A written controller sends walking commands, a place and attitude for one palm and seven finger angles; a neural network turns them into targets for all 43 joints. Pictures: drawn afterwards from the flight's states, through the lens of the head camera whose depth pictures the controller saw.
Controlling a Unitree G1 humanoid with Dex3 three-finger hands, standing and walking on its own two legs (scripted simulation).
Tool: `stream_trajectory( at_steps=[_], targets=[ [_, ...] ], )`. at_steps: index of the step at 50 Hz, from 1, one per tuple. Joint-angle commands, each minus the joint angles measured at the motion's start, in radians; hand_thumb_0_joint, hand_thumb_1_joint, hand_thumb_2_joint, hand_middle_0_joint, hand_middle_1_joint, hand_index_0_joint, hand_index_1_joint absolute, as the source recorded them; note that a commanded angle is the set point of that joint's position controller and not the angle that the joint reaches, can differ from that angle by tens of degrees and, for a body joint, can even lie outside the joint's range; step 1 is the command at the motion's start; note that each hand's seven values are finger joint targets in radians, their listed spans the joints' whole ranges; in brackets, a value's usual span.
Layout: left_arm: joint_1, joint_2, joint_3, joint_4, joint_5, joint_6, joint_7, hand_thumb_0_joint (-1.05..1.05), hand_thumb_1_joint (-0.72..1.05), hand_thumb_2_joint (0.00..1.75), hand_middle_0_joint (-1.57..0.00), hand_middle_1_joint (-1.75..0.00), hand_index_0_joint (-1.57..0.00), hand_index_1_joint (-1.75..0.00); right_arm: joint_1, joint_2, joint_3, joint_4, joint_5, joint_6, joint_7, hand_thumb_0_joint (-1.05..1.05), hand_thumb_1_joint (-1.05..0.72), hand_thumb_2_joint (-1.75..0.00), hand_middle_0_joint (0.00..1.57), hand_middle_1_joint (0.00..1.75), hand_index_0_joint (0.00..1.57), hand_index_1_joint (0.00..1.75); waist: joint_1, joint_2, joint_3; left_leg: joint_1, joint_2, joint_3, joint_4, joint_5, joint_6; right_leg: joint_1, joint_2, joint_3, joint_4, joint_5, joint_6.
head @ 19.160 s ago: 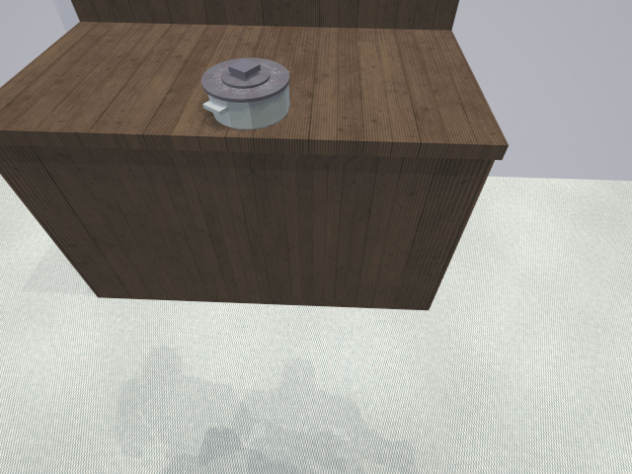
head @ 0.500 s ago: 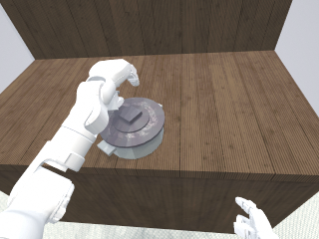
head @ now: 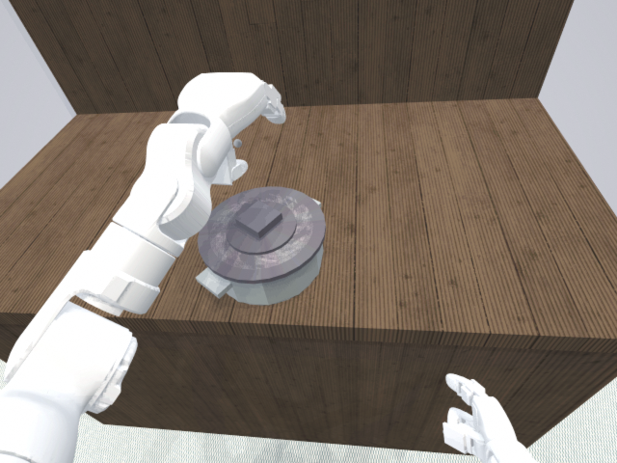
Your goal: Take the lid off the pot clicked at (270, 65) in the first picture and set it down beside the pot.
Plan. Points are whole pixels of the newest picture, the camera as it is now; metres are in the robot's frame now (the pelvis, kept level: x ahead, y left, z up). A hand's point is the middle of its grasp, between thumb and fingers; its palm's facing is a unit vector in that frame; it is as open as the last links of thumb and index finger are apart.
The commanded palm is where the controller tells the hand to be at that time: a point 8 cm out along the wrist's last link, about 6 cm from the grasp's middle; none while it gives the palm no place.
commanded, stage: raise the empty hand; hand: left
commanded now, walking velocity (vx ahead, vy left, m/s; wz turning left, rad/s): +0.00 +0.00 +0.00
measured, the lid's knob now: (259, 218) +0.44 +0.10 +0.09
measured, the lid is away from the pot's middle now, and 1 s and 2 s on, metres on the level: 0.00 0.00 0.00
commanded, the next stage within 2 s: draw the hand back to the body in 0.22 s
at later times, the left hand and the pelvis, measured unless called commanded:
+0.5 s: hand (229, 130) +0.42 +0.10 +0.25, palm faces +0.01 -0.07 -1.00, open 10.1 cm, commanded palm +0.37 +0.13 +0.31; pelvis +0.00 -0.01 +0.00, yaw -1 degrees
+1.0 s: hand (229, 152) +0.33 +0.08 +0.28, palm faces -0.03 -0.91 -0.41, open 10.0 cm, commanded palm +0.31 +0.16 +0.29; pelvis +0.00 -0.01 +0.00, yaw -1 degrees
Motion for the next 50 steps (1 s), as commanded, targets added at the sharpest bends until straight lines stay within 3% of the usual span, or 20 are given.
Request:
stream_trajectory(
  at_steps=[1,4,7,12,16,19,22,26,28,29,36,38,40,41,42,43,44,47,48,50],
  targets=[
    [-0.44,0.101,0.135,-0.007,0.021,0.032,0.04,0.0,-0.31,1.49,-0.81,-0.17,-0.81,-0.17,-0.149,-0.09,-0.029,-0.147,0.008,-0.037,0.006,0.0,-0.9,-0.9,0.2,0.3,0.2,0.3,0.001,-0.162,-0.276,0.048,0.015,0.009,-0.061,0.241,0.018,0.107,0.024,-0.049,-0.04,0.266,-0.056],
    [-0.401,0.11,0.144,-0.078,0.028,0.027,0.023,0.0,-0.31,1.49,-0.81,-0.17,-0.81,-0.17,-0.177,-0.099,-0.038,-0.185,0.009,-0.022,0.021,0.0,-0.9,-0.9,0.2,0.3,0.2,0.3,0.01,-0.164,-0.331,0.053,0.012,0.02,-0.05,0.234,0.023,0.138,0.018,-0.041,-0.037,0.273,-0.054],
    [-0.572,0.143,0.129,-0.197,0.02,0.008,0.026,0.0,-0.31,1.49,-0.81,-0.17,-0.81,-0.17,-0.182,-0.098,-0.04,-0.197,0.018,-0.026,0.019,0.0,-0.9,-0.9,0.2,0.3,0.2,0.3,-0.02,-0.146,-0.365,0.078,0.012,0.012,-0.042,0.227,0.033,0.137,0.016,-0.033,-0.033,0.264,-0.055],
    [-0.714,0.394,0.318,-0.161,0.039,0.005,0.053,0.0,-0.31,1.49,-0.81,-0.17,-0.81,-0.17,-0.124,-0.113,-0.038,-0.156,0.004,-0.071,-0.014,0.0,-0.9,-0.9,0.2,0.3,0.2,0.3,0.001,-0.114,-0.421,0.081,0.004,-0.001,-0.049,0.242,0.035,0.198,0.018,-0.011,-0.036,0.293,-0.056],
    [-0.602,0.195,0.181,0.0,0.04,0.034,0.02,0.0,-0.31,1.49,-0.81,-0.17,-0.81,-0.17,-0.131,-0.098,-0.03,-0.145,0.009,-0.06,-0.005,0.0,-0.9,-0.9,0.2,0.3,0.2,0.3,-0.002,-0.163,-0.319,0.046,0.014,0.018,-0.062,0.257,0.024,0.147,0.013,-0.033,-0.043,0.313,-0.052],
    [-0.285,0.175,0.211,0.032,0.032,0.032,-0.009,0.0,-0.31,1.49,-0.81,-0.17,-0.81,-0.17,-0.149,-0.113,-0.033,-0.193,0.015,-0.035,0.015,0.0,-0.9,-0.9,0.2,0.3,0.2,0.3,0.035,-0.219,-0.309,0.003,0.016,0.035,-0.049,0.269,0.026,0.174,0.008,-0.029,-0.035,0.349,-0.047],
    [-0.253,0.129,0.17,-0.182,0.001,0.013,-0.029,0.0,-0.31,1.49,-0.81,-0.17,-0.81,-0.17,-0.19,-0.115,-0.043,-0.241,0.025,-0.01,0.035,0.0,-0.9,-0.9,0.2,0.3,0.2,0.3,0.021,-0.205,-0.341,0.018,0.018,0.044,-0.032,0.288,0.035,0.185,0.0,-0.025,-0.029,0.378,-0.046],
    [-0.554,0.342,0.285,-0.432,0.033,0.007,-0.012,0.0,-0.31,1.49,-0.81,-0.17,-0.81,-0.17,-0.193,-0.098,-0.037,-0.251,0.022,-0.022,0.016,0.0,-0.9,-0.9,0.2,0.3,0.2,0.3,0.017,-0.139,-0.387,0.067,0.01,0.026,-0.037,0.296,0.042,0.203,0.014,-0.01,-0.02,0.371,-0.046],
    [-0.626,0.468,0.382,-0.515,0.03,-0.013,0.015,0.0,-0.31,1.49,-0.81,-0.17,-0.81,-0.17,-0.168,-0.091,-0.038,-0.243,0.011,-0.051,0.005,0.0,-0.9,-0.9,0.2,0.3,0.2,0.3,0.033,-0.078,-0.486,0.096,0.002,0.013,-0.035,0.341,0.043,0.265,0.021,0.006,0.001,0.397,-0.049],
    [-0.575,0.478,0.398,-0.451,0.038,-0.002,0.018,0.0,-0.31,1.49,-0.81,-0.17,-0.81,-0.17,-0.173,-0.093,-0.039,-0.228,0.007,-0.056,0.0,0.0,-0.9,-0.9,0.2,0.3,0.2,0.3,0.039,-0.069,-0.456,0.087,0.005,0.009,-0.027,0.357,0.039,0.254,0.019,0.005,0.002,0.417,-0.056],
    [-0.03,0.105,0.16,-0.332,-0.036,0.011,-0.034,0.0,-0.31,1.49,-0.81,-0.17,-0.81,-0.17,-0.219,-0.095,-0.031,-0.254,0.031,0.001,0.046,0.0,-0.9,-0.9,0.2,0.3,0.2,0.3,0.035,-0.163,-0.244,0.02,0.02,0.039,-0.038,0.236,0.019,0.095,0.018,-0.042,-0.039,0.268,-0.044],
    [-0.012,0.102,0.153,-0.47,-0.046,-0.004,-0.038,0.0,-0.31,1.49,-0.81,-0.17,-0.81,-0.17,-0.247,-0.092,-0.036,-0.275,0.034,0.015,0.057,0.0,-0.9,-0.9,0.2,0.3,0.2,0.3,0.03,-0.165,-0.31,0.054,0.02,0.045,-0.025,0.255,0.028,0.113,0.023,-0.039,-0.026,0.27,-0.042],
    [-0.15,0.252,0.25,-0.63,-0.029,-0.013,-0.021,0.0,-0.31,1.49,-0.81,-0.17,-0.81,-0.17,-0.259,-0.09,-0.037,-0.282,0.028,0.013,0.047,0.0,-0.9,-0.9,0.2,0.3,0.2,0.3,0.032,-0.13,-0.347,0.068,0.017,0.028,-0.019,0.265,0.031,0.139,0.023,-0.029,-0.015,0.284,-0.047],
    [-0.325,-0.055,0.388,-0.891,-0.709,-0.25,0.145,0.0,-0.31,1.49,-0.81,-0.17,-0.81,-0.17,-0.093,0.025,-0.038,-0.299,0.006,-0.045,0.013,0.0,-0.9,-0.9,0.2,0.3,0.2,0.3,-0.063,-0.227,-0.308,0.227,0.027,0.063,-0.011,0.158,0.055,0.133,0.036,-0.041,-0.068,0.22,-0.05],
    [-0.227,0.171,0.509,-0.799,-0.735,-0.341,0.237,0.0,-0.31,1.49,-0.81,-0.17,-0.81,-0.17,-0.107,-0.021,-0.021,-0.267,-0.004,-0.079,-0.001,0.0,-0.9,-0.9,0.2,0.3,0.2,0.3,-0.047,-0.274,-0.292,0.222,0.042,0.035,-0.001,0.069,0.06,0.104,0.039,-0.011,-0.058,0.112,-0.046],
    [-0.159,0.151,0.518,-0.748,-0.725,-0.369,0.281,0.0,-0.31,1.49,-0.81,-0.17,-0.81,-0.17,-0.13,-0.004,-0.007,-0.256,-0.013,-0.107,-0.018,0.0,-0.9,-0.9,0.2,0.3,0.2,0.3,-0.011,-0.271,-0.27,0.202,0.037,0.04,-0.024,0.069,0.062,0.107,0.045,-0.014,-0.055,0.096,-0.049],
    [-0.083,0.248,0.678,-0.659,-0.796,-0.387,0.331,0.0,-0.31,1.49,-0.81,-0.17,-0.81,-0.17,-0.109,-0.033,-0.018,-0.207,-0.033,-0.116,-0.045,0.0,-0.9,-0.9,0.2,0.3,0.2,0.3,0.014,-0.287,-0.232,0.186,0.057,0.032,-0.031,0.081,0.05,0.112,0.022,-0.015,-0.094,0.109,-0.052],
    [-0.006,0.159,0.643,-0.461,-0.865,-0.416,0.404,0.0,-0.28,1.48,-0.79,-0.17,-0.8,-0.17,-0.035,-0.04,-0.024,-0.122,-0.031,-0.124,-0.071,0.0,-0.9,-0.9,0.2,0.3,0.2,0.3,-0.011,-0.12,-0.124,0.166,0.055,0.042,-0.056,0.046,0.019,0.07,0.007,-0.019,-0.115,0.078,-0.05],
    [0.043,0.054,0.577,-0.475,-0.881,-0.425,0.413,0.0,-0.25,1.46,-0.78,-0.17,-0.78,-0.17,-0.051,-0.02,-0.016,-0.133,-0.031,-0.125,-0.072,0.0,-0.9,-0.9,0.2,0.3,0.2,0.3,-0.004,-0.043,-0.108,0.162,0.047,0.052,-0.073,0.057,0.015,0.074,0.015,-0.025,-0.117,0.084,-0.051],
    [0.208,0.0,0.576,-0.544,-0.894,-0.446,0.421,0.0,-0.19,1.43,-0.75,-0.18,-0.75,-0.18,-0.064,-0.014,-0.019,-0.158,-0.036,-0.133,-0.066,0.0,-0.9,-0.9,0.2,0.3,0.2,0.3,0.017,0.035,-0.104,0.158,0.056,0.044,-0.073,0.086,0.008,0.094,0.013,-0.034,-0.107,0.115,-0.058]
  ],
)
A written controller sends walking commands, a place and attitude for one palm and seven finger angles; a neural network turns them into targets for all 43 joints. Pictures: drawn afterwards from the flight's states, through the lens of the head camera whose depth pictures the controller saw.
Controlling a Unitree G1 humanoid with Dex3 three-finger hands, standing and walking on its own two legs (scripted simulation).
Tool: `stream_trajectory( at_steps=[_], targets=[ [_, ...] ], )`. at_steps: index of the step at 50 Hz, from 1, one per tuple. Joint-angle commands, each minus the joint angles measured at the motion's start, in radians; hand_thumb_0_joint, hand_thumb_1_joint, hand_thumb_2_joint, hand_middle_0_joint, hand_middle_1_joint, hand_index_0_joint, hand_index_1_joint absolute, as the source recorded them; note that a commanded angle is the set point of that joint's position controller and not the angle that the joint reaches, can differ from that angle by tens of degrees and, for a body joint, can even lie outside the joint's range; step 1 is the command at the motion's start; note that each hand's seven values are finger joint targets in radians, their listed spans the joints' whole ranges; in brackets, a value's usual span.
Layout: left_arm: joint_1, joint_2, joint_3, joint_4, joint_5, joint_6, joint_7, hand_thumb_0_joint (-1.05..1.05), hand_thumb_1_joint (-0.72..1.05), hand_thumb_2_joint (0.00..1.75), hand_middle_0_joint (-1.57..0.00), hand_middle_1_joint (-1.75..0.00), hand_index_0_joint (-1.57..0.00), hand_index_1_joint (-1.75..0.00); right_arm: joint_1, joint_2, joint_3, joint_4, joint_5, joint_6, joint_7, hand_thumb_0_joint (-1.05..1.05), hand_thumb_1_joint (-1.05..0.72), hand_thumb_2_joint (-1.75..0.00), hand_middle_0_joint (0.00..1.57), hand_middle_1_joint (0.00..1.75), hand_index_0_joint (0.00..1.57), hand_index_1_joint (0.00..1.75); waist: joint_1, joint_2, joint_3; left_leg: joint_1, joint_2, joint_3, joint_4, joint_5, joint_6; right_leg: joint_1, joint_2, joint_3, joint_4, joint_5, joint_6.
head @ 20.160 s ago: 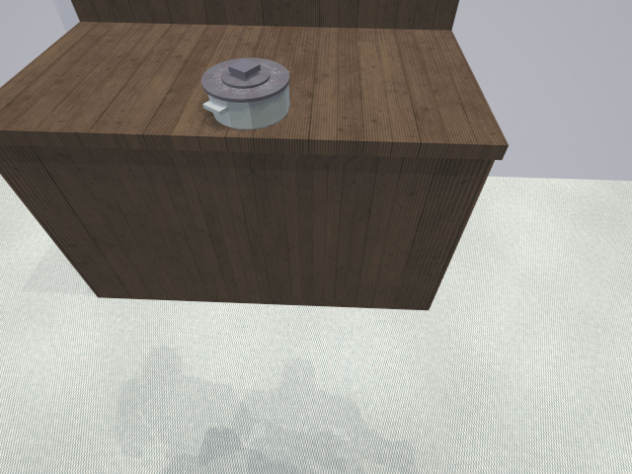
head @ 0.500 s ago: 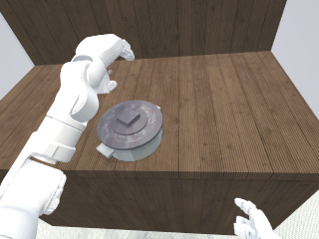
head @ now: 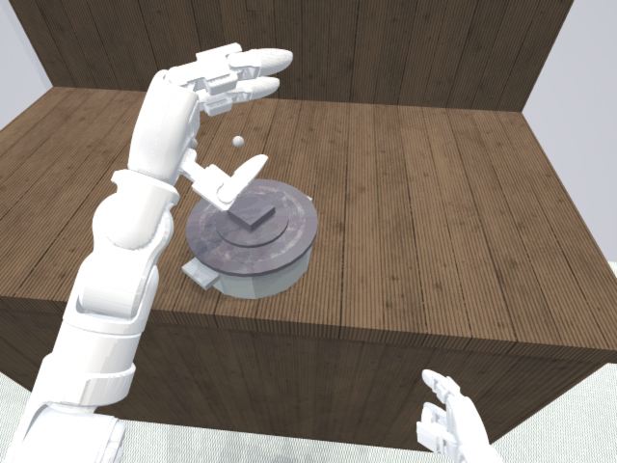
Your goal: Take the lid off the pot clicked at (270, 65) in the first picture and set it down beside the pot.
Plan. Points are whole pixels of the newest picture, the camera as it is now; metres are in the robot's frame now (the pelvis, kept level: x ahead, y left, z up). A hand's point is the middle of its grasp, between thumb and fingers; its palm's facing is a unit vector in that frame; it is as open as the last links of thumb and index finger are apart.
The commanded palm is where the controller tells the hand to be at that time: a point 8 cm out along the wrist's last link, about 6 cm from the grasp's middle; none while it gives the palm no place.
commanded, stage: draw the hand back to the body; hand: left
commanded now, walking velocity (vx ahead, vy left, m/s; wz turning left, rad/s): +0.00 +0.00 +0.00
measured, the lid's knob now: (251, 211) +0.44 +0.12 +0.09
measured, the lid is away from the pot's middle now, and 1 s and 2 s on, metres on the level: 0.00 0.00 0.00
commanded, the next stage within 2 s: come to a stop and stand still in 1.56 s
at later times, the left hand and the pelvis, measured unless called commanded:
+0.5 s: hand (154, 178) +0.29 +0.17 +0.26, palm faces +0.20 -0.95 -0.23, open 8.9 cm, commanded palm +0.26 +0.22 +0.26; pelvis +0.03 +0.01 +0.00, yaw -1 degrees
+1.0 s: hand (93, 248) +0.24 +0.21 +0.23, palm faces +0.34 -0.89 -0.29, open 7.5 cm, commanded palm +0.19 +0.26 +0.23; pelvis +0.02 +0.01 +0.00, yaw +0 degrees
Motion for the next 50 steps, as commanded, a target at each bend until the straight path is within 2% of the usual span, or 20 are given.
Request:
stream_trajectory(
  at_steps=[1,2,3,4,6,7,8,10,12,13,15,21,22,23,25,28,32,39,47,50],
  targets=[
    [-0.138,0.053,0.201,-0.18,-0.073,-0.069,0.111,0.0,-0.16,1.42,-0.73,-0.18,-0.74,-0.18,-0.11,-0.106,-0.055,-0.154,-0.01,-0.064,-0.01,0.0,-0.9,-0.9,0.2,0.3,0.2,0.3,0.013,0.134,-0.206,0.084,0.024,0.034,-0.084,0.147,0.03,0.039,-0.029,-0.041,-0.089,0.164,-0.041],
    [-0.082,0.07,0.217,-0.264,-0.071,-0.091,0.114,0.0,-0.13,1.4,-0.72,-0.19,-0.72,-0.19,-0.113,-0.114,-0.064,-0.164,-0.015,-0.078,-0.001,0.0,-0.9,-0.9,0.2,0.3,0.2,0.3,0.016,0.092,-0.233,0.097,0.034,0.03,-0.073,0.194,0.035,0.066,-0.031,-0.036,-0.079,0.222,-0.041],
    [-0.008,-0.013,0.145,-0.3,-0.08,-0.103,0.108,0.0,-0.1,1.39,-0.7,-0.19,-0.71,-0.19,-0.134,-0.106,-0.063,-0.177,-0.013,-0.084,0.009,0.0,-0.9,-0.9,0.2,0.3,0.2,0.3,0.016,0.075,-0.244,0.098,0.037,0.033,-0.075,0.234,0.036,0.075,-0.026,-0.043,-0.07,0.256,-0.041],
    [-0.005,-0.019,0.127,-0.384,-0.088,-0.116,0.109,0.0,-0.07,1.37,-0.69,-0.19,-0.69,-0.19,-0.146,-0.109,-0.07,-0.188,-0.011,-0.094,0.015,0.0,-0.9,-0.9,0.2,0.3,0.2,0.3,0.013,0.053,-0.248,0.105,0.049,0.031,-0.065,0.257,0.04,0.075,-0.033,-0.044,-0.073,0.282,-0.04],
    [-0.078,0.054,0.18,-0.48,-0.09,-0.142,0.13,0.0,-0.01,1.34,-0.66,-0.2,-0.66,-0.2,-0.14,-0.124,-0.08,-0.17,-0.015,-0.117,0.014,0.0,-0.9,-0.9,0.2,0.3,0.2,0.3,0.005,0.02,-0.272,0.125,0.053,0.025,-0.057,0.291,0.046,0.083,-0.033,-0.042,-0.069,0.312,-0.04],
    [-0.163,0.17,0.274,-0.567,-0.081,-0.167,0.152,0.0,0.03,1.33,-0.64,-0.2,-0.64,-0.2,-0.126,-0.136,-0.086,-0.161,-0.026,-0.133,0.008,0.0,-0.9,-0.9,0.2,0.3,0.2,0.3,0.005,-0.007,-0.316,0.139,0.056,0.01,-0.05,0.312,0.047,0.109,-0.033,-0.033,-0.067,0.326,-0.039],
    [-0.092,0.145,0.289,-0.446,-0.083,-0.164,0.162,0.0,0.06,1.31,-0.62,-0.21,-0.63,-0.21,-0.12,-0.135,-0.09,-0.133,-0.028,-0.135,0.0,0.0,-0.9,-0.9,0.2,0.3,0.2,0.3,0.005,-0.022,-0.29,0.145,0.051,0.027,-0.048,0.322,0.05,0.089,-0.027,-0.038,-0.064,0.335,-0.037],
    [-0.019,0.153,0.326,-0.421,-0.086,-0.157,0.172,0.0,0.12,1.28,-0.59,-0.21,-0.6,-0.21,-0.097,-0.134,-0.092,-0.113,-0.028,-0.14,-0.005,0.0,-0.9,-0.9,0.2,0.3,0.2,0.3,0.011,-0.001,-0.282,0.142,0.051,0.032,-0.041,0.345,0.046,0.093,-0.036,-0.04,-0.064,0.371,-0.038],
    [0.024,0.102,0.272,-0.422,-0.079,-0.155,0.162,0.0,0.18,1.26,-0.56,-0.22,-0.57,-0.22,-0.09,-0.135,-0.096,-0.114,-0.023,-0.143,-0.002,0.0,-0.9,-0.9,0.2,0.3,0.2,0.3,0.002,0.028,-0.26,0.142,0.052,0.027,-0.043,0.367,0.042,0.082,-0.039,-0.042,-0.061,0.377,-0.039],
    [0.099,0.013,0.197,-0.37,-0.08,-0.147,0.152,0.0,0.21,1.24,-0.55,-0.22,-0.55,-0.22,-0.09,-0.129,-0.092,-0.11,-0.02,-0.139,0.002,0.0,-0.9,-0.9,0.2,0.3,0.2,0.3,-0.003,0.05,-0.227,0.147,0.05,0.034,-0.05,0.376,0.039,0.053,-0.031,-0.047,-0.062,0.362,-0.036],
    [0.186,-0.015,0.161,-0.43,-0.086,-0.141,0.143,0.0,0.27,1.21,-0.52,-0.23,-0.52,-0.23,-0.095,-0.133,-0.095,-0.128,-0.015,-0.137,0.01,0.0,-0.9,-0.9,0.2,0.3,0.2,0.3,0.003,0.037,-0.225,0.142,0.059,0.025,-0.047,0.402,0.039,0.055,-0.033,-0.051,-0.058,0.373,-0.035],
    [0.196,0.121,0.312,-0.549,-0.092,-0.154,0.162,0.0,0.45,1.12,-0.43,-0.25,-0.43,-0.25,-0.1,-0.136,-0.099,-0.124,-0.029,-0.127,0.009,0.0,-0.9,-0.9,0.2,0.3,0.2,0.3,0.014,-0.007,-0.271,0.144,0.053,0.027,-0.025,0.437,0.042,0.098,-0.04,-0.041,-0.051,0.448,-0.036],
    [0.19,0.19,0.374,-0.556,-0.09,-0.154,0.169,0.0,0.48,1.11,-0.41,-0.25,-0.41,-0.25,-0.094,-0.144,-0.103,-0.117,-0.033,-0.127,0.006,0.0,-0.9,-0.9,0.2,0.3,0.2,0.3,0.012,0.013,-0.266,0.14,0.052,0.024,-0.02,0.428,0.04,0.103,-0.043,-0.034,-0.047,0.452,-0.038],
    [0.218,0.113,0.324,-0.511,-0.09,-0.149,0.164,0.0,0.51,1.09,-0.4,-0.26,-0.4,-0.26,-0.095,-0.127,-0.096,-0.116,-0.034,-0.121,0.006,0.0,-0.9,-0.9,0.2,0.3,0.2,0.3,0.011,0.024,-0.264,0.144,0.046,0.033,-0.029,0.442,0.039,0.094,-0.037,-0.038,-0.051,0.449,-0.035],
    [0.296,0.051,0.266,-0.511,-0.093,-0.135,0.152,0.0,0.57,1.06,-0.37,-0.26,-0.37,-0.26,-0.099,-0.123,-0.092,-0.131,-0.027,-0.119,0.014,0.0,-0.9,-0.9,0.2,0.3,0.2,0.3,0.009,0.032,-0.228,0.144,0.057,0.026,-0.028,0.456,0.035,0.065,-0.037,-0.049,-0.053,0.427,-0.034],
    [0.339,0.017,0.218,-0.517,-0.087,-0.125,0.145,0.0,0.66,1.02,-0.32,-0.27,-0.32,-0.27,-0.105,-0.127,-0.091,-0.14,-0.024,-0.114,0.019,0.0,-0.9,-0.9,0.2,0.3,0.2,0.3,0.002,0.036,-0.19,0.128,0.054,0.024,-0.037,0.415,0.036,0.041,-0.031,-0.049,-0.063,0.38,-0.033],
    [0.379,0.168,0.368,-0.618,-0.089,-0.139,0.167,0.0,0.78,0.96,-0.26,-0.29,-0.26,-0.29,-0.109,-0.139,-0.097,-0.141,-0.032,-0.118,0.013,0.0,-0.9,-0.9,0.2,0.3,0.2,0.3,0.022,0.05,-0.229,0.107,0.051,0.011,-0.026,0.378,0.033,0.086,-0.038,-0.042,-0.05,0.38,-0.04],
    [0.489,0.071,0.304,-0.561,-0.092,-0.135,0.16,0.0,0.9,0.9,-0.2,-0.3,-0.2,-0.3,-0.113,-0.129,-0.092,-0.147,-0.027,-0.125,0.009,0.0,-0.9,-0.9,0.2,0.3,0.2,0.3,0.015,0.025,-0.171,0.085,0.053,0.015,-0.035,0.294,0.034,0.03,-0.034,-0.049,-0.073,0.291,-0.034],
    [0.586,0.171,0.425,-0.599,-0.098,-0.15,0.175,0.0,0.9,0.9,-0.2,-0.3,-0.2,-0.3,-0.111,-0.137,-0.099,-0.136,-0.03,-0.146,0.0,0.0,-0.9,-0.9,0.2,0.3,0.2,0.3,0.024,0.021,-0.167,0.059,0.048,0.009,-0.024,0.243,0.036,0.035,-0.039,-0.037,-0.078,0.257,-0.034],
    [0.64,0.096,0.362,-0.581,-0.097,-0.146,0.169,0.0,0.9,0.9,-0.2,-0.3,-0.2,-0.3,-0.108,-0.131,-0.096,-0.135,-0.026,-0.153,0.004,0.0,-0.9,-0.9,0.2,0.3,0.2,0.3,0.02,0.066,-0.142,0.055,0.047,0.015,-0.027,0.232,0.033,0.009,-0.038,-0.042,-0.086,0.232,-0.033]
  ],
)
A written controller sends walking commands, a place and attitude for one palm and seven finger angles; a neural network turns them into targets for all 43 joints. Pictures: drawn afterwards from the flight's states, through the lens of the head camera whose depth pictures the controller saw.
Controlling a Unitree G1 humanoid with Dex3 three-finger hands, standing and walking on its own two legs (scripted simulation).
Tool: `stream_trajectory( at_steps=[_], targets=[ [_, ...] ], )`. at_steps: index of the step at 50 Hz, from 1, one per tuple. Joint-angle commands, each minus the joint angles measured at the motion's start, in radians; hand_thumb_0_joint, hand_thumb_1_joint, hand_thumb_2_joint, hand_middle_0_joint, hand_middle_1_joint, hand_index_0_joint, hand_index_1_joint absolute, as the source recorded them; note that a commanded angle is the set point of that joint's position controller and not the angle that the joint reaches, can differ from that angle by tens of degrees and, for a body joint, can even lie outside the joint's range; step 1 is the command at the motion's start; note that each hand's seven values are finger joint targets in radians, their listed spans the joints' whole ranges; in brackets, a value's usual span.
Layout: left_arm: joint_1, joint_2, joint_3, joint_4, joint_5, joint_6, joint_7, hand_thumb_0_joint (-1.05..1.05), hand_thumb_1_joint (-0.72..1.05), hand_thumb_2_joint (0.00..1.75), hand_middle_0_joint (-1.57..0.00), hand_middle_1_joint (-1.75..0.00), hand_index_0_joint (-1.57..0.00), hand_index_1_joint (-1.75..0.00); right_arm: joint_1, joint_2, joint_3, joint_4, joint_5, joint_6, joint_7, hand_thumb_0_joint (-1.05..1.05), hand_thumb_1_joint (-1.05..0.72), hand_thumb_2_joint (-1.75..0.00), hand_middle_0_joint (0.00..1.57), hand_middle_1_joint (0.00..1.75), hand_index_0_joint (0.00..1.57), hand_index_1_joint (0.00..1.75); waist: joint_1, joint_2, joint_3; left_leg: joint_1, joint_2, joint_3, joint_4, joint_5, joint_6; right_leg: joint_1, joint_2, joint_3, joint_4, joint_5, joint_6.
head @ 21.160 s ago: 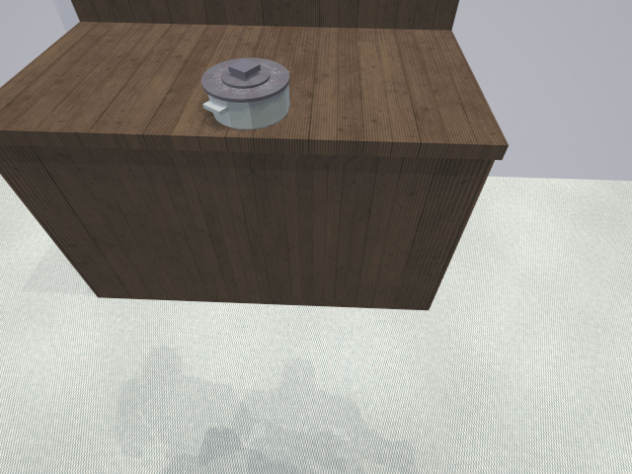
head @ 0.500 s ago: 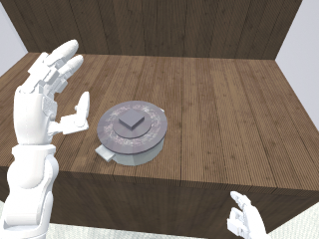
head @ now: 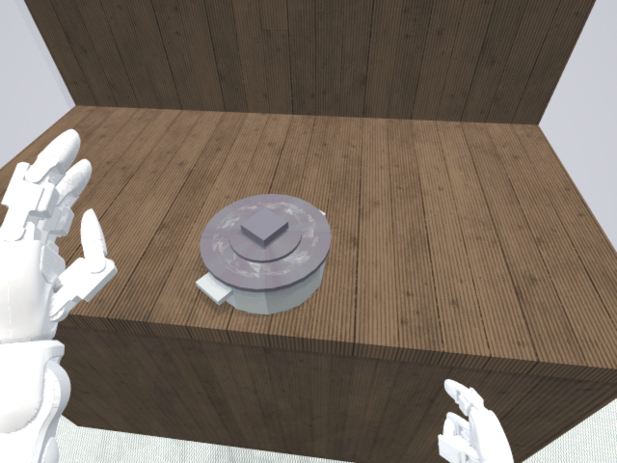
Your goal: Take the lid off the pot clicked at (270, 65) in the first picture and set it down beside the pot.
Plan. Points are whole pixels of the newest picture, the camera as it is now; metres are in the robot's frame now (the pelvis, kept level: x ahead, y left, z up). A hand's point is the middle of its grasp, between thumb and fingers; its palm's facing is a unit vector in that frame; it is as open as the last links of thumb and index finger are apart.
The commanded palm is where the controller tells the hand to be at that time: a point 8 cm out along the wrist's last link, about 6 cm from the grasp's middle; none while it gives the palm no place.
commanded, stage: draw the hand back to the body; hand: left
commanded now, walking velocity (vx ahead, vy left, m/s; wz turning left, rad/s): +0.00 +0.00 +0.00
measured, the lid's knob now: (264, 226) +0.42 +0.11 +0.09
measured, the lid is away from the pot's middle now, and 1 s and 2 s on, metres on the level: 0.00 0.00 0.00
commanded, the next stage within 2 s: come to a stop and stand still in 0.56 s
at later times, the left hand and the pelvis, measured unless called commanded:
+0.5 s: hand (51, 331) +0.17 +0.24 +0.20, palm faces +0.42 -0.82 -0.37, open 7.5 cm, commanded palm +0.12 +0.29 +0.21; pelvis -0.01 +0.01 +0.00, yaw +0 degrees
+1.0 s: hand out of the picture +0.07 +0.17 -0.18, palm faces +0.00 -1.00 -0.07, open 7.1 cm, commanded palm none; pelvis -0.03 +0.03 -0.02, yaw +2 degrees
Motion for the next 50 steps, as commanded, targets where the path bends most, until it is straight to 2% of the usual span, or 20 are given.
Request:
stream_trajectory(
  at_steps=[1,4,7,11,14,17,21,33,34,35,36,37,38,40,42,44,46,47,48,50],
  targets=[
    [-0.102,0.13,0.076,-0.227,0.0,-0.064,0.019,0.0,0.9,0.9,-0.2,-0.3,-0.2,-0.3,-0.151,-0.099,-0.035,-0.17,0.007,-0.067,-0.004,0.0,-0.9,-0.9,0.2,0.3,0.2,0.3,0.001,0.021,-0.106,0.046,0.043,0.014,-0.063,0.27,0.022,-0.021,-0.042,-0.037,-0.065,0.24,-0.045],
    [-0.054,0.16,0.118,-0.206,-0.003,-0.066,0.025,0.0,0.9,0.9,-0.2,-0.3,-0.2,-0.3,-0.149,-0.104,-0.038,-0.169,0.006,-0.071,-0.008,0.0,-0.9,-0.9,0.2,0.3,0.2,0.3,0.005,-0.03,-0.09,0.025,0.044,0.008,-0.066,0.236,0.024,-0.026,-0.039,-0.037,-0.072,0.207,-0.043],
    [-0.019,0.216,0.178,-0.237,-0.006,-0.072,0.034,0.0,0.9,0.9,-0.2,-0.3,-0.2,-0.3,-0.148,-0.108,-0.04,-0.168,0.006,-0.08,-0.015,0.0,-0.9,-0.9,0.2,0.3,0.2,0.3,0.009,-0.008,-0.096,0.02,0.043,0.005,-0.063,0.232,0.021,-0.014,-0.041,-0.032,-0.063,0.21,-0.046],
    [0.039,0.151,0.126,-0.222,0.0,-0.069,0.03,0.0,0.9,0.9,-0.2,-0.3,-0.2,-0.3,-0.141,-0.105,-0.038,-0.166,0.007,-0.09,-0.013,0.0,-0.9,-0.9,0.2,0.3,0.2,0.3,0.008,0.029,-0.075,0.018,0.043,0.006,-0.062,0.237,0.018,-0.035,-0.039,-0.038,-0.068,0.198,-0.045],
    [0.1,0.176,0.165,-0.196,-0.002,-0.07,0.036,0.0,0.9,0.9,-0.2,-0.3,-0.2,-0.3,-0.138,-0.106,-0.043,-0.166,0.009,-0.093,-0.018,0.0,-0.9,-0.9,0.2,0.3,0.2,0.3,0.014,-0.023,-0.059,0.001,0.046,0.002,-0.069,0.209,0.02,-0.04,-0.034,-0.038,-0.073,0.168,-0.044],
    [0.103,0.223,0.207,-0.236,-0.002,-0.077,0.042,0.0,0.9,0.9,-0.2,-0.3,-0.2,-0.3,-0.142,-0.11,-0.046,-0.169,0.012,-0.096,-0.025,0.0,-0.9,-0.9,0.2,0.3,0.2,0.3,0.014,-0.003,-0.062,0.002,0.044,0.001,-0.066,0.192,0.019,-0.035,-0.035,-0.029,-0.074,0.156,-0.046],
    [0.172,0.178,0.178,-0.244,0.002,-0.078,0.04,0.0,0.9,0.9,-0.2,-0.3,-0.2,-0.3,-0.136,-0.106,-0.044,-0.169,0.01,-0.109,-0.024,0.0,-0.9,-0.9,0.2,0.3,0.2,0.3,0.019,0.02,-0.073,0.005,0.044,-0.001,-0.064,0.226,0.018,-0.03,-0.035,-0.037,-0.068,0.177,-0.046],
    [0.14,0.18,0.177,-0.228,0.013,-0.076,0.05,0.0,0.9,0.9,-0.2,-0.3,-0.2,-0.3,-0.135,-0.111,-0.044,-0.16,0.006,-0.128,-0.032,0.0,-0.9,-0.9,0.2,0.3,0.2,0.3,0.018,0.015,-0.059,0.002,0.036,-0.008,-0.077,0.21,0.021,-0.033,-0.03,-0.038,-0.065,0.154,-0.044],
    [0.134,0.089,-0.129,0.678,0.151,0.025,-0.053,0.0,0.9,0.9,-0.2,-0.3,-0.2,-0.3,-0.069,-0.296,-0.16,0.074,-0.01,-0.124,0.023,0.0,-0.9,-0.9,0.2,0.3,0.2,0.3,-0.088,-0.083,0.041,-0.138,0.079,-0.145,0.069,0.443,0.058,-0.189,-0.105,0.001,0.108,0.32,-0.031],
    [0.128,0.029,-0.226,0.661,0.125,0.049,-0.044,0.0,0.9,0.9,-0.2,-0.3,-0.2,-0.3,0.095,-0.303,-0.129,0.057,0.003,-0.076,0.001,0.0,-0.9,-0.9,0.2,0.3,0.2,0.3,-0.068,-0.307,-0.069,-0.134,0.026,-0.076,0.109,0.788,0.039,-0.155,-0.132,0.062,0.141,0.718,0.021],
    [0.088,0.003,-0.23,0.629,0.16,0.081,-0.056,0.0,0.9,0.9,-0.2,-0.3,-0.2,-0.3,0.086,-0.216,-0.1,0.089,-0.003,-0.06,0.04,0.0,-0.9,-0.9,0.2,0.3,0.2,0.3,-0.11,-0.289,-0.146,-0.082,0.029,-0.093,0.115,0.297,0.001,-0.151,-0.201,0.105,0.101,0.358,-0.056],
    [0.102,0.048,-0.168,0.694,0.127,0.093,-0.082,0.0,0.9,0.9,-0.2,-0.3,-0.2,-0.3,0.031,-0.169,-0.126,0.144,-0.004,-0.061,0.042,0.0,-0.9,-0.9,0.2,0.3,0.2,0.3,-0.064,-0.167,-0.129,-0.037,0.03,-0.033,0.123,0.224,0.023,-0.298,-0.201,0.035,0.126,0.247,-0.042],
    [0.034,0.023,-0.205,0.699,0.119,0.104,-0.093,0.0,0.9,0.9,-0.2,-0.3,-0.2,-0.3,0.0,-0.115,-0.091,0.13,-0.006,-0.003,0.041,0.0,-0.9,-0.9,0.2,0.3,0.2,0.3,-0.069,-0.202,-0.076,-0.041,-0.016,0.009,0.16,0.147,0.002,-0.357,-0.205,0.024,0.101,0.206,-0.049],
    [-0.004,0.041,-0.227,0.807,0.113,0.1,-0.084,0.0,0.9,0.9,-0.2,-0.3,-0.2,-0.3,-0.036,-0.08,-0.067,0.115,-0.029,0.03,0.046,0.0,-0.9,-0.9,0.2,0.3,0.2,0.3,-0.058,-0.398,-0.037,-0.143,-0.046,0.054,0.185,-0.007,-0.005,-0.254,-0.219,0.087,-0.004,0.31,-0.067],
    [-0.041,0.036,-0.227,0.933,0.12,0.114,-0.068,0.0,0.9,0.9,-0.2,-0.3,-0.2,-0.3,-0.043,-0.046,-0.066,0.134,-0.037,0.027,0.05,0.0,-0.9,-0.9,0.2,0.3,0.2,0.3,-0.069,-0.405,-0.018,-0.102,-0.035,0.044,0.134,0.003,0.005,-0.245,-0.214,0.11,0.01,0.255,-0.076],
    [-0.098,0.045,-0.242,1.01,0.112,0.126,-0.063,0.0,0.9,0.9,-0.2,-0.3,-0.2,-0.3,-0.02,-0.097,-0.062,0.169,-0.04,0.031,0.049,0.0,-0.9,-0.9,0.2,0.3,0.2,0.3,-0.073,-0.257,0.027,-0.132,-0.02,0.022,0.073,0.032,0.002,-0.224,-0.175,0.085,0.009,0.011,-0.068],
    [-0.081,0.034,-0.247,1.074,0.11,0.139,-0.06,0.0,0.9,0.9,-0.2,-0.3,-0.2,-0.3,-0.015,-0.111,-0.051,0.179,-0.039,0.018,0.044,0.0,-0.9,-0.9,0.2,0.3,0.2,0.3,-0.053,0.069,0.053,-0.192,0.019,-0.065,-0.019,0.126,0.032,-0.169,-0.11,0.063,0.096,-0.045,-0.043],
    [-0.059,0.039,-0.246,1.114,0.104,0.143,-0.06,0.0,0.9,0.9,-0.2,-0.3,-0.2,-0.3,-0.026,-0.119,-0.046,0.182,-0.037,0.016,0.038,0.0,-0.9,-0.9,0.2,0.3,0.2,0.3,-0.034,0.169,0.082,-0.262,0.066,-0.143,-0.095,0.124,0.06,-0.131,-0.072,0.019,0.126,-0.093,-0.028],
    [-0.02,0.023,-0.248,1.163,0.1,0.145,-0.058,0.0,0.9,0.9,-0.2,-0.3,-0.2,-0.3,-0.027,-0.138,-0.047,0.179,-0.039,0.015,0.032,0.0,-0.9,-0.9,0.2,0.3,0.2,0.3,-0.017,0.23,0.048,-0.293,0.095,-0.186,-0.131,0.111,0.085,-0.077,-0.046,-0.006,0.15,-0.124,-0.022],
    [0.042,0.003,-0.254,1.254,0.1,0.148,-0.056,0.0,0.9,0.9,-0.2,-0.3,-0.2,-0.3,-0.008,-0.144,-0.051,0.193,-0.036,0.016,0.019,0.0,-0.9,-0.9,0.2,0.3,0.2,0.3,0.002,0.23,0.012,-0.281,0.105,-0.175,-0.129,0.065,0.099,-0.041,-0.038,-0.022,0.153,-0.1,-0.025]
  ],
)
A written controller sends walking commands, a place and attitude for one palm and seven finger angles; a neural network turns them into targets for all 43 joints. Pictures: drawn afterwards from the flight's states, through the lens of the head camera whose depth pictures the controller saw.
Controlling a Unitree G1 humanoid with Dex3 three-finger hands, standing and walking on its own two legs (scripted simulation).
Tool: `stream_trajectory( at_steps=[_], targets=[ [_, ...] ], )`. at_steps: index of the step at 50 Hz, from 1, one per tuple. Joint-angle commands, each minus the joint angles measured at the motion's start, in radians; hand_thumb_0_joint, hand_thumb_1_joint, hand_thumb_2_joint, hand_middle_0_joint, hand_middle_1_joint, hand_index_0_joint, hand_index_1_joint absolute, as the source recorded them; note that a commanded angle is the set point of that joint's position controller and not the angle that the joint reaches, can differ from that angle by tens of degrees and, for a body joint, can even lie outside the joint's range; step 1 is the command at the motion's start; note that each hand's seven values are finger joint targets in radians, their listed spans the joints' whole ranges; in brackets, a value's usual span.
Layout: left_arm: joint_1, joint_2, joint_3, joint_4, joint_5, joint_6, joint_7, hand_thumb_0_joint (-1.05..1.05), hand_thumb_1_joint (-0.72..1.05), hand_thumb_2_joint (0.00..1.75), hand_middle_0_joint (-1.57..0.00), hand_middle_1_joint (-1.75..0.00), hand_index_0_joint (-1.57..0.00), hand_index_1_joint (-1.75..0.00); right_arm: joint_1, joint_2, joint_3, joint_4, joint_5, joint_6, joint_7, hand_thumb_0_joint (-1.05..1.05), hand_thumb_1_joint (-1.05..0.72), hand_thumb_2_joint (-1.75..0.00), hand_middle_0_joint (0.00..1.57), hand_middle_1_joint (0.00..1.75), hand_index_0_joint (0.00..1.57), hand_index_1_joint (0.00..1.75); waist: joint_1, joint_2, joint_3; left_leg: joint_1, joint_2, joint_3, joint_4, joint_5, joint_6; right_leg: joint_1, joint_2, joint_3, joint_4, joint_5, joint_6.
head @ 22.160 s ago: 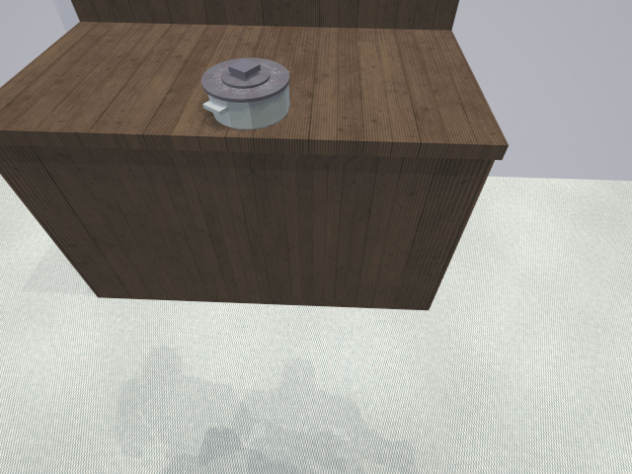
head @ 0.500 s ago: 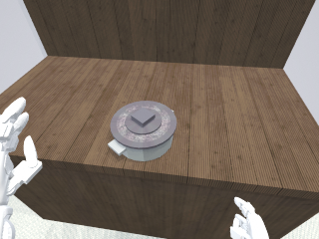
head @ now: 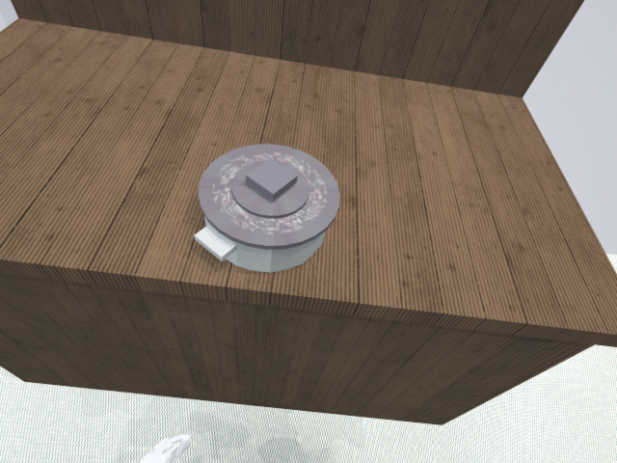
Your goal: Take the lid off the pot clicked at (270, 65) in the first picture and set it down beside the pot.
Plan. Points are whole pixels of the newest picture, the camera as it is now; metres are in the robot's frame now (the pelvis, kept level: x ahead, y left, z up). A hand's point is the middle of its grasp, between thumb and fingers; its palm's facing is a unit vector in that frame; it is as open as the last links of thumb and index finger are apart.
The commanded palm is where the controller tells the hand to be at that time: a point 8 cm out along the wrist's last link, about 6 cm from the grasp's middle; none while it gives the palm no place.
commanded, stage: come to a stop and stand still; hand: left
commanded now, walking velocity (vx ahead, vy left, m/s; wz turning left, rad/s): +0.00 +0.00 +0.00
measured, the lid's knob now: (271, 178) +0.46 +0.07 +0.11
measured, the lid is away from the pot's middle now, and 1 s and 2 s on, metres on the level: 0.00 0.00 0.00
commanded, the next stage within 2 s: look again from close up in 0.78 s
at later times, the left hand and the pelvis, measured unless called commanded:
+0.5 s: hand out of the picture +0.03 +0.20 -0.17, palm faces -0.03 -0.98 -0.18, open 7.4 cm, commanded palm none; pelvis +0.03 +0.03 +0.01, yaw -2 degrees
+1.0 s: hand out of the picture +0.04 +0.18 -0.17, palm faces -0.04 -0.99 -0.13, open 7.4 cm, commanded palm none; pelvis +0.05 +0.02 +0.02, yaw -3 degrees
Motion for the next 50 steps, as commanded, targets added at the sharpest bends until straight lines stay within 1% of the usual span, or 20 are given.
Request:
stream_trajectory(
  at_steps=[1,2,4,6,7,9,11,19,24,27,30,31,32,36,37,41,42,46,47,50],
  targets=[
    [0.092,0.134,0.048,-0.002,0.029,-0.037,0.013,0.0,0.9,0.9,-0.2,-0.3,-0.2,-0.3,-0.07,-0.135,-0.03,-0.088,-0.001,-0.034,-0.025,0.0,-0.9,-0.9,0.2,0.3,0.2,0.3,0.083,0.383,-0.119,-0.055,0.154,-0.18,-0.283,0.087,0.046,0.136,0.017,-0.019,-0.047,-0.017,-0.057],
    [0.086,0.141,0.048,0.017,0.026,-0.038,0.013,0.0,0.9,0.9,-0.2,-0.3,-0.2,-0.3,-0.042,-0.127,-0.029,-0.074,0.005,-0.031,-0.029,0.0,-0.9,-0.9,0.2,0.3,0.2,0.3,0.085,0.302,-0.15,-0.03,0.161,-0.183,-0.261,0.113,0.046,0.154,0.019,-0.02,-0.074,0.006,-0.056],
    [0.069,0.13,0.041,0.052,0.021,-0.039,0.017,0.0,0.9,0.9,-0.2,-0.3,-0.2,-0.3,0.01,-0.124,-0.03,-0.06,0.005,-0.028,-0.032,0.0,-0.9,-0.9,0.2,0.3,0.2,0.3,0.072,0.246,-0.184,0.009,0.163,-0.166,-0.231,0.174,0.036,0.158,0.0,0.002,-0.095,0.064,-0.06],
    [0.052,0.124,0.035,0.083,0.02,-0.038,0.02,0.0,0.9,0.9,-0.2,-0.3,-0.2,-0.3,0.052,-0.108,-0.026,-0.037,0.007,-0.026,-0.032,0.0,-0.9,-0.9,0.2,0.3,0.2,0.3,0.064,0.207,-0.144,0.003,0.162,-0.159,-0.241,0.2,0.028,0.145,-0.011,0.01,-0.11,0.077,-0.062],
    [0.055,0.127,0.034,0.096,0.018,-0.036,0.018,0.0,0.9,0.9,-0.2,-0.3,-0.2,-0.3,0.071,-0.102,-0.025,-0.027,0.008,-0.023,-0.032,0.0,-0.9,-0.9,0.2,0.3,0.2,0.3,0.068,0.148,-0.129,-0.018,0.175,-0.169,-0.253,0.178,0.031,0.165,-0.004,-0.005,-0.131,0.06,-0.057],
    [0.056,0.121,0.032,0.135,0.02,-0.033,0.019,0.0,0.9,0.9,-0.2,-0.3,-0.2,-0.3,0.077,-0.103,-0.027,-0.012,0.01,-0.02,-0.031,0.0,-0.9,-0.9,0.2,0.3,0.2,0.3,0.067,0.125,-0.049,-0.048,0.163,-0.162,-0.266,0.118,0.026,0.131,-0.013,0.015,-0.145,0.048,-0.054],
    [0.063,0.118,0.028,0.163,0.019,-0.033,0.021,0.0,0.9,0.9,-0.2,-0.3,-0.2,-0.3,0.095,-0.091,-0.026,0.006,0.01,-0.02,-0.032,0.0,-0.9,-0.9,0.2,0.3,0.2,0.3,0.064,0.117,-0.011,-0.041,0.155,-0.153,-0.281,0.107,0.023,0.103,-0.015,0.027,-0.154,0.058,-0.057],
    [0.112,0.102,0.017,0.248,0.017,-0.041,0.027,0.0,0.9,0.9,-0.2,-0.3,-0.2,-0.3,0.113,-0.073,-0.023,0.069,0.012,-0.031,-0.038,0.0,-0.9,-0.9,0.2,0.3,0.2,0.3,0.063,0.068,-0.022,0.065,0.161,-0.134,-0.29,0.282,0.026,0.096,-0.032,0.041,-0.179,0.135,-0.048],
    [0.134,0.094,0.013,0.282,0.018,-0.045,0.03,0.0,0.9,0.9,-0.2,-0.3,-0.2,-0.3,0.097,-0.064,-0.02,0.092,0.014,-0.037,-0.041,0.0,-0.9,-0.9,0.2,0.3,0.2,0.3,0.062,0.103,-0.022,0.1,0.151,-0.11,-0.285,0.346,0.021,0.1,-0.048,0.057,-0.2,0.176,-0.047],
    [0.146,0.1,0.013,0.292,0.018,-0.049,0.029,0.0,0.9,0.9,-0.2,-0.3,-0.2,-0.3,0.087,-0.062,-0.02,0.101,0.015,-0.038,-0.043,0.0,-0.9,-0.9,0.2,0.3,0.2,0.3,0.067,0.098,-0.027,0.115,0.154,-0.1,-0.278,0.37,0.019,0.108,-0.051,0.056,-0.214,0.201,-0.047],
    [0.141,0.081,0.013,0.306,0.019,-0.048,0.032,0.0,0.9,0.9,-0.2,-0.3,-0.2,-0.3,0.084,-0.056,-0.018,0.112,0.016,-0.04,-0.047,0.0,-0.9,-0.9,0.2,0.3,0.2,0.3,0.061,0.136,-0.028,0.137,0.152,-0.091,-0.283,0.414,0.015,0.105,-0.053,0.059,-0.211,0.209,-0.042],
    [0.142,0.077,0.012,0.309,0.019,-0.048,0.033,0.0,0.9,0.9,-0.2,-0.3,-0.2,-0.3,0.081,-0.05,-0.018,0.113,0.017,-0.041,-0.047,0.0,-0.9,-0.9,0.2,0.3,0.2,0.3,0.063,0.153,-0.021,0.137,0.152,-0.091,-0.286,0.416,0.016,0.101,-0.052,0.059,-0.215,0.2,-0.039],
    [0.145,0.087,0.016,0.307,0.019,-0.049,0.031,0.0,0.9,0.9,-0.2,-0.3,-0.2,-0.3,0.082,-0.053,-0.018,0.113,0.017,-0.04,-0.048,0.0,-0.9,-0.9,0.2,0.3,0.2,0.3,0.066,0.116,-0.024,0.125,0.157,-0.096,-0.282,0.418,0.018,0.118,-0.049,0.052,-0.223,0.21,-0.04],
    [0.148,0.065,0.012,0.324,0.02,-0.049,0.034,0.0,0.9,0.9,-0.2,-0.3,-0.2,-0.3,0.079,-0.043,-0.018,0.125,0.018,-0.042,-0.052,0.0,-0.9,-0.9,0.2,0.3,0.2,0.3,0.062,0.149,-0.016,0.143,0.154,-0.085,-0.288,0.442,0.015,0.11,-0.054,0.059,-0.228,0.223,-0.035],
    [0.152,0.077,0.014,0.321,0.018,-0.051,0.032,0.0,0.9,0.9,-0.2,-0.3,-0.2,-0.3,0.078,-0.046,-0.018,0.125,0.018,-0.041,-0.051,0.0,-0.9,-0.9,0.2,0.3,0.2,0.3,0.068,0.116,-0.02,0.132,0.157,-0.092,-0.28,0.441,0.017,0.128,-0.053,0.053,-0.236,0.237,-0.037],
    [0.148,0.06,0.009,0.331,0.019,-0.053,0.035,0.0,0.9,0.9,-0.2,-0.3,-0.2,-0.3,0.082,-0.04,-0.018,0.138,0.019,-0.041,-0.052,0.0,-0.9,-0.9,0.2,0.3,0.2,0.3,0.061,0.105,-0.019,0.147,0.154,-0.084,-0.287,0.436,0.014,0.122,-0.06,0.059,-0.241,0.249,-0.034],
    [0.152,0.067,0.011,0.328,0.017,-0.053,0.033,0.0,0.9,0.9,-0.2,-0.3,-0.2,-0.3,0.078,-0.043,-0.02,0.139,0.019,-0.039,-0.051,0.0,-0.9,-0.9,0.2,0.3,0.2,0.3,0.067,0.07,-0.013,0.134,0.158,-0.088,-0.284,0.418,0.015,0.131,-0.056,0.054,-0.246,0.25,-0.036],
    [0.151,0.059,0.008,0.334,0.018,-0.052,0.035,0.0,0.9,0.9,-0.2,-0.3,-0.2,-0.3,0.086,-0.037,-0.016,0.151,0.018,-0.042,-0.052,0.0,-0.9,-0.9,0.2,0.3,0.2,0.3,0.063,0.123,-0.02,0.15,0.155,-0.082,-0.299,0.416,0.014,0.123,-0.058,0.059,-0.245,0.234,-0.033],
    [0.153,0.072,0.011,0.333,0.016,-0.053,0.033,0.0,0.9,0.9,-0.2,-0.3,-0.2,-0.3,0.088,-0.041,-0.017,0.154,0.019,-0.042,-0.051,0.0,-0.9,-0.9,0.2,0.3,0.2,0.3,0.067,0.1,-0.031,0.14,0.156,-0.087,-0.29,0.418,0.014,0.145,-0.056,0.055,-0.25,0.243,-0.036],
    [0.155,0.059,0.007,0.341,0.016,-0.055,0.036,0.0,0.9,0.9,-0.2,-0.3,-0.2,-0.3,0.094,-0.037,-0.016,0.163,0.019,-0.042,-0.052,0.0,-0.9,-0.9,0.2,0.3,0.2,0.3,0.063,0.093,-0.035,0.159,0.157,-0.081,-0.291,0.433,0.013,0.137,-0.061,0.059,-0.249,0.261,-0.034]
  ],
)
